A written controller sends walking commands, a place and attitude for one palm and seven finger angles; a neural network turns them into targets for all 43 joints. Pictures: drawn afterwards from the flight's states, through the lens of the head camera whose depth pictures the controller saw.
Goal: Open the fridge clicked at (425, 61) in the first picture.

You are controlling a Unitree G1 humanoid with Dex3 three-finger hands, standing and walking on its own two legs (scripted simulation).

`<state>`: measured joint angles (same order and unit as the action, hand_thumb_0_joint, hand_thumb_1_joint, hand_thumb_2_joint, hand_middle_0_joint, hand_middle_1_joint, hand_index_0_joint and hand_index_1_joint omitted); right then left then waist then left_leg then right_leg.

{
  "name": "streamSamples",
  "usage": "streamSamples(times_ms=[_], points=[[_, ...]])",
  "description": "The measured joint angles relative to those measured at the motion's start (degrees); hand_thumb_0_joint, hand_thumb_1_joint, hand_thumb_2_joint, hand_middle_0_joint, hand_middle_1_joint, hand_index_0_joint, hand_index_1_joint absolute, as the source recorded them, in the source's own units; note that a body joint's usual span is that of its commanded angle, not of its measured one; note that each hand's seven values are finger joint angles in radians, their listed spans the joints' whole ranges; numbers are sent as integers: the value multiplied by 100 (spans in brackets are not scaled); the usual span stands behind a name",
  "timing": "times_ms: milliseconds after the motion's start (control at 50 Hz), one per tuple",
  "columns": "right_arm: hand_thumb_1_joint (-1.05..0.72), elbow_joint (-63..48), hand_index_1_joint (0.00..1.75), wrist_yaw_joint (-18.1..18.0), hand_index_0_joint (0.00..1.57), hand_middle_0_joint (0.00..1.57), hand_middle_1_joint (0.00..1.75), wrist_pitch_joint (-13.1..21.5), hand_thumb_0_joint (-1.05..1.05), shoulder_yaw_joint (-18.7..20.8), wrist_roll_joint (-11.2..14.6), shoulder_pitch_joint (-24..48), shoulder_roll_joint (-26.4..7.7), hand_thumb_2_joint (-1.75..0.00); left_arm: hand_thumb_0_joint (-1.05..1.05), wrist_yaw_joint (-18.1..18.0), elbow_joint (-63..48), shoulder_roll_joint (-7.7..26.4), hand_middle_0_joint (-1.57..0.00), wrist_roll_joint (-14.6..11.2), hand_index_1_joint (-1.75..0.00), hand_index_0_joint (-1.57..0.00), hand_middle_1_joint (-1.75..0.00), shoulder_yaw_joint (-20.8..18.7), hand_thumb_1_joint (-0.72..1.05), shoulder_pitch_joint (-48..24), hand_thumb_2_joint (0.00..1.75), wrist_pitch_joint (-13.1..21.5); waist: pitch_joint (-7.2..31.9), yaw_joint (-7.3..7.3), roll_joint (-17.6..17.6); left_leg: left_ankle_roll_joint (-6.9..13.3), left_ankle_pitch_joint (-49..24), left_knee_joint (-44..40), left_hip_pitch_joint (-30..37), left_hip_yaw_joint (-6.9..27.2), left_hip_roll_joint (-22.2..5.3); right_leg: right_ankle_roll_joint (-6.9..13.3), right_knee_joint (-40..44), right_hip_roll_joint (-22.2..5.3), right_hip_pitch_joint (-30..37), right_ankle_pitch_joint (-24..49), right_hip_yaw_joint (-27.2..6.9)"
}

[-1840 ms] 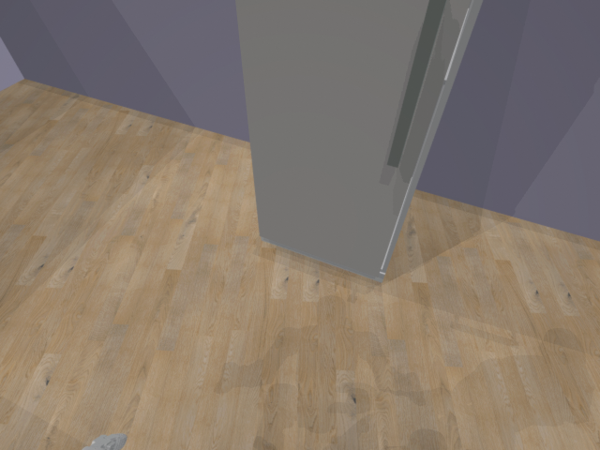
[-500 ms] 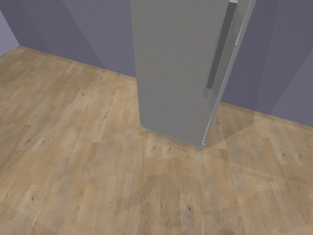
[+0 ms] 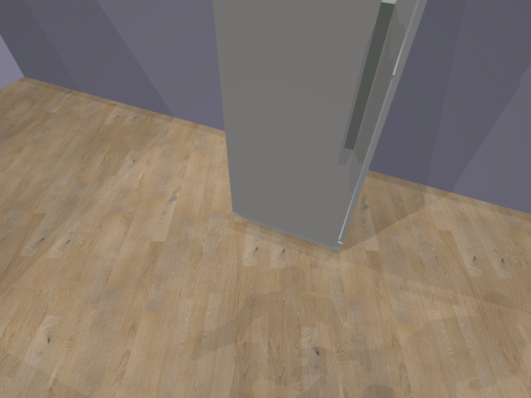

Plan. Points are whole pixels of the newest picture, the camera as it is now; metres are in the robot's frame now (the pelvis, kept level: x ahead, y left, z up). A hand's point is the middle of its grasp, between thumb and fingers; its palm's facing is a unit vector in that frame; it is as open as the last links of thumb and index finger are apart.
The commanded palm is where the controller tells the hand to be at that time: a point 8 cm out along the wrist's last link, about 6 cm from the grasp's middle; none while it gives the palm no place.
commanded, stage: turn to face it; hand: right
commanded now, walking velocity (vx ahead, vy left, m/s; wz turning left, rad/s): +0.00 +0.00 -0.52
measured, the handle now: (367, 82) +0.82 -0.21 +0.07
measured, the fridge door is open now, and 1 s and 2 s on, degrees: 0 0 0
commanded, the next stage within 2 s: take the last steps up to it in 0.60 s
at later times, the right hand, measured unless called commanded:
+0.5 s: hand out of the picture -0.01 -0.24 -0.18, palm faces +0.19 +0.96 -0.21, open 7.4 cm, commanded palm none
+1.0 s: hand out of the picture -0.09 -0.15 -0.19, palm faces +0.34 +0.93 -0.14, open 7.4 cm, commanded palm none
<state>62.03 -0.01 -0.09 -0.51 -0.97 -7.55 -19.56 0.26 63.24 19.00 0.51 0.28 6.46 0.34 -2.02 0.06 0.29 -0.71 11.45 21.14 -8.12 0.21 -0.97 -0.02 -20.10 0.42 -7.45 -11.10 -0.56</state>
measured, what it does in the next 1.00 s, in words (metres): steps on the spot, turning right: left foot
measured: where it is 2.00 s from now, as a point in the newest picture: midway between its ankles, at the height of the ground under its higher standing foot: (264, 374)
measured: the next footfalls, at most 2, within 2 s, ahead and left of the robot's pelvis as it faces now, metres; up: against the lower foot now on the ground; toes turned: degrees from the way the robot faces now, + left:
left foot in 0.74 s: +0.03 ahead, +0.11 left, +0.00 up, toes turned -14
right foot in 1.06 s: +0.02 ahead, -0.14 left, +0.00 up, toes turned -23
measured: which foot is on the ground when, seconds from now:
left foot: down 0.00-0.30, up 0.32-0.72, down 0.74-1.00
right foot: down 0.00-0.74, up 0.76-1.00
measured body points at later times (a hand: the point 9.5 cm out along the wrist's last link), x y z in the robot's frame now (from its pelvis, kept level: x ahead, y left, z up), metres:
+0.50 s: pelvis -0.02 -0.03 +0.00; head +0.01 -0.06 +0.44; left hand +0.05 +0.19 -0.15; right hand -0.02 -0.29 -0.17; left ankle -0.02 +0.12 -0.68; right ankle -0.01 -0.11 -0.75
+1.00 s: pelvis +0.00 -0.01 -0.01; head -0.01 -0.02 +0.44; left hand +0.10 +0.22 -0.15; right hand -0.10 -0.20 -0.17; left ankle -0.01 +0.12 -0.75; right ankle -0.03 -0.12 -0.72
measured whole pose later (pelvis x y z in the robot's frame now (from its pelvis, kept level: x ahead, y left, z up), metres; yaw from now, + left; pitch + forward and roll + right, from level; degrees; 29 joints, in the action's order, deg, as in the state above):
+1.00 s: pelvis +0.00 -0.01 -0.01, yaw -16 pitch +0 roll +1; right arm 62.3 -0.6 1.0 1.2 -2.2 -23.0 -7.7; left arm 0.6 60.1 10.8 1.7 -3.7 15.1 -1.4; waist 1.6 1.1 0.2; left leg 0.2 17.0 23.9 -6.8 -2.6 -0.3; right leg -0.2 -44.5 -4.0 -20.9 -22.1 4.2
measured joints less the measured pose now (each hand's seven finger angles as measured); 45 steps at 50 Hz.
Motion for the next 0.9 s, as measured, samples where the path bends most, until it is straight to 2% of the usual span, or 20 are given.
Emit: streamSamples(times_ms=[140, 240, 280, 320, 360, 400, 440, 580, 660, 700, 740, 820, 900], points=[[-91, -322, 30, -104, 20, 20, 30, -131, 0, 52, 0, -41, 264, -90, 0, 10, -228, -208, -20, 15, -30, -20, -30, -55, 90, 197, 89, -217, -39, -28, -56, -10, 304, 585, -374, -273, -83, 1, -775, 87, -581, -269, -259], [-91, -587, 30, -127, 20, 20, 30, -162, 0, 81, -69, -181, 492, -90, 1, 32, -434, -454, -20, 5, -30, -20, -30, -164, 90, 403, 89, -343, -211, -72, -11, -52, 565, 1045, -486, -582, -260, -60, -2019, -1, -1094, -1178, 86], [-91, -642, 30, -118, 20, 20, 30, -189, 0, 98, -61, -256, 528, -90, 1, 51, -511, -556, -20, 1, -30, -20, -30, -177, 90, 514, 89, -312, -247, -101, 84, -144, 728, 1347, -575, -673, -400, -53, -1634, -52, -964, -748, 245], [-91, -659, 30, -120, 20, 20, 30, -271, 0, 141, -26, -299, 543, -90, 0, 60, -563, -676, -20, 43, -30, -20, -30, -175, 90, 590, 89, -254, -280, -67, 236, -160, 1190, 2009, -876, -540, -525, 172, -1667, 77, -1027, -531, 319], [-91, -611, 30, -135, 20, 20, 30, -365, 0, 185, -21, -327, 568, -90, 0, 34, -589, -795, -20, 62, -30, -20, -30, -158, 90, 640, 89, -224, -283, -50, 272, -143, 1620, 2930, -1258, -265, -409, 333, -1553, 128, -1009, -568, 322], [-91, -559, 30, -113, 20, 20, 30, -392, 0, 225, -32, -344, 581, -90, 0, -1, -593, -897, -20, 68, -30, -20, -30, -137, 90, 692, 89, -209, -258, -60, 258, -145, 1530, 3558, -1539, -154, -318, 375, -1245, 155, -950, -422, 256], [-91, -534, 30, -96, 20, 20, 30, -367, 0, 257, -35, -381, 595, -90, 0, -32, -576, -970, -20, 65, -30, -20, -30, -123, 90, 735, 89, -186, -223, -59, 224, -178, 1377, 3766, -1664, -134, -276, 376, -918, 168, -879, -206, 182], [-91, -484, 30, -115, 20, 20, 30, -331, 0, 297, -16, -446, 684, -90, 1, -100, -519, -1014, -21, 60, -30, -20, -30, -201, 90, 786, 89, -161, -117, -114, 47, -253, 1397, 3011, -1399, -122, -195, 368, -400, 195, -754, 149, -55], [-91, -506, 30, -144, 20, 19, 30, -293, 0, 279, 5, -394, 769, -90, 1, -92, -490, -942, -21, 76, -30, -20, -30, -259, 90, 774, 89, -199, -71, -160, -43, -199, 1359, 2237, -1037, -105, -117, 306, -424, 245, -808, 200, -197], [-91, -536, 30, -156, 20, 19, 30, -237, 0, 259, 14, -391, 816, -90, 0, -80, -470, -892, -21, 68, -30, -20, -30, -288, 90, 775, 89, -221, -28, -151, -84, -171, 1065, 1641, -759, -118, -71, 251, -517, 279, -881, 191, -265], [-91, -581, 30, -171, 20, 20, 30, -126, 0, 230, -3, -460, 820, -90, 0, -62, -461, -865, -21, 36, -30, -20, -30, -306, 90, 801, 89, -230, 62, -97, -24, -100, 712, 763, -387, -82, -118, 174, -768, 374, -1035, 94, -264], [-91, -446, 30, -151, 20, 20, 30, -13, 0, 164, -57, -721, 1001, -90, 1, -29, -361, -755, -20, 83, -30, -20, -30, -344, 90, 805, 89, -313, 218, 1, -197, 82, 547, 633, -237, -161, -2, 65, -1962, 201, -1359, -1013, -154], [-91, -245, 30, -99, 20, 20, 30, 79, 0, 148, -79, -1137, 1102, -90, 1, 42, -331, -748, -20, 124, -30, -20, -30, -384, 91, 856, 89, -245, 346, 8, -146, 117, 418, 271, 49, -218, 35, 16, -3014, -125, -1587, -958, 170]])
